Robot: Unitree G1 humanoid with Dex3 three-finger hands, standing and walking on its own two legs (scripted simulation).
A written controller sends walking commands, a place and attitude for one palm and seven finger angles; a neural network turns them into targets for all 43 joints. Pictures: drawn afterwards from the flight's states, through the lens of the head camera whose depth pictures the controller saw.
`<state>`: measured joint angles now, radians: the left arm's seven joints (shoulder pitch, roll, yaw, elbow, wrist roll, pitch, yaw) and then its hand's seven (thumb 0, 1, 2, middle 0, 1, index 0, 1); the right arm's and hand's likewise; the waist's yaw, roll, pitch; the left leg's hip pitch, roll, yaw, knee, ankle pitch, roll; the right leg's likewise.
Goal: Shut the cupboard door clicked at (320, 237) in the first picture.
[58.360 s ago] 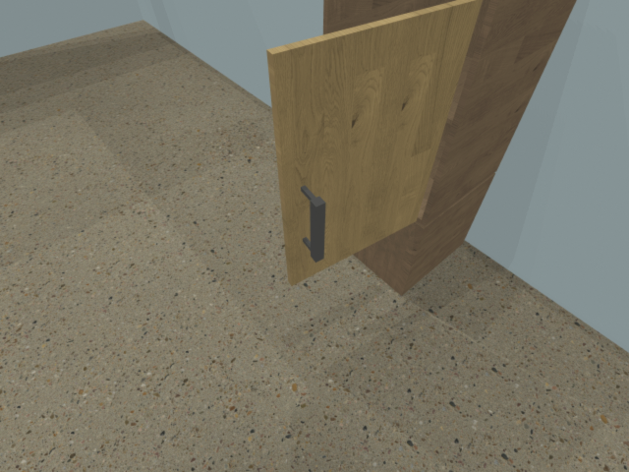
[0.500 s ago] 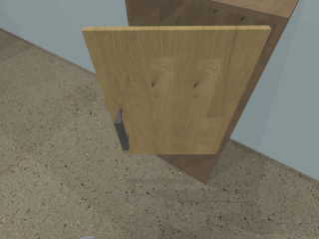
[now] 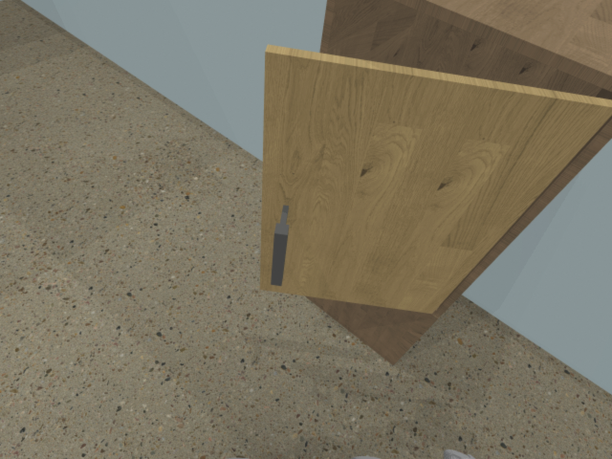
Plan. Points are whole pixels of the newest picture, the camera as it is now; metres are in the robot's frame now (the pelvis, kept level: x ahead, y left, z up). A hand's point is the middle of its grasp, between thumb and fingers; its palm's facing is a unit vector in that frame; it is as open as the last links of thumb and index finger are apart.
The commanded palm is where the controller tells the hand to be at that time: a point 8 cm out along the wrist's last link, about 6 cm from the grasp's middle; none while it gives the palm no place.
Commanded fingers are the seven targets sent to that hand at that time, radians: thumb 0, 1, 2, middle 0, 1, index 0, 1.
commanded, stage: come to a stop and stand still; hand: left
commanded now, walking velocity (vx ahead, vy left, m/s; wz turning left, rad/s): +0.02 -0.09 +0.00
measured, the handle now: (280, 247) +0.48 +0.08 -0.11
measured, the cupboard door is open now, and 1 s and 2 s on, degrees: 33 33 33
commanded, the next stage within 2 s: look again from close up in 0.76 s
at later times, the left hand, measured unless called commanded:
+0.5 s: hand out of the picture -0.03 +0.13 -0.17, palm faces +0.01 -0.99 -0.15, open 7.3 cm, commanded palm none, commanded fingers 0.00 0.90 0.90 -0.20 -0.30 -0.20 -0.30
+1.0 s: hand out of the picture -0.02 +0.15 -0.18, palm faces -0.01 -0.98 -0.19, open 7.3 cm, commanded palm none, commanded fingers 0.00 0.90 0.90 -0.20 -0.30 -0.20 -0.30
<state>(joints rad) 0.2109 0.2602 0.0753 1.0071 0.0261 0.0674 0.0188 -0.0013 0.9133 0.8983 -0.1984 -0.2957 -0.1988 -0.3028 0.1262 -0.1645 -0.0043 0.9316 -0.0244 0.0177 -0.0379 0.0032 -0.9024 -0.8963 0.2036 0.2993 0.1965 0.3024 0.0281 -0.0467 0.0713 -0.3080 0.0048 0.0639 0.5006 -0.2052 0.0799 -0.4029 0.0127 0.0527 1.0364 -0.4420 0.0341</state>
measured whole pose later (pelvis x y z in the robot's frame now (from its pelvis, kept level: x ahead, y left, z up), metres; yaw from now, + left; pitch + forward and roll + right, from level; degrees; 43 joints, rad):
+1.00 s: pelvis -0.01 -0.02 -0.01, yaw -1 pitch +0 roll -1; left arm 0.30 0.13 -0.01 1.10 0.02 -0.03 0.05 0.00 0.91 0.90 -0.20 -0.30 -0.20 -0.30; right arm 0.27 -0.18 -0.01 1.06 -0.01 -0.02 -0.02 0.02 -0.92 -0.90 0.20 0.30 0.20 0.30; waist -0.01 0.02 0.04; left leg -0.30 -0.01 0.03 0.58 -0.28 0.04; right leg -0.11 -0.02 0.00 0.48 -0.37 0.03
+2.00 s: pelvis +0.01 -0.06 -0.02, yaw -2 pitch +1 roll -2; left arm 0.42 0.15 0.03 1.05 0.04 0.02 0.02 0.00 0.91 0.90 -0.20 -0.30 -0.20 -0.30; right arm 0.22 -0.16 -0.03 1.03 -0.02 -0.01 -0.04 0.01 -0.90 -0.90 0.20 0.30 0.20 0.30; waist 0.02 -0.04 0.03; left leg -0.36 0.04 0.12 0.66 -0.31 0.05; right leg -0.16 0.06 -0.01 0.60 -0.44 -0.04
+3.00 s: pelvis +0.07 -0.13 +0.00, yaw -2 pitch -1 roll +0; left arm 0.29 0.15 0.00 1.14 0.02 -0.01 0.02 0.00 0.91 0.90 -0.20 -0.30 -0.20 -0.30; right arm 0.26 -0.14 -0.01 1.14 -0.01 -0.01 -0.03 0.01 -0.92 -0.90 0.20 0.30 0.20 0.30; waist 0.02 -0.02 0.03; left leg -0.14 0.04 0.05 0.43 -0.28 -0.02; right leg -0.18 -0.05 -0.06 0.44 -0.25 0.03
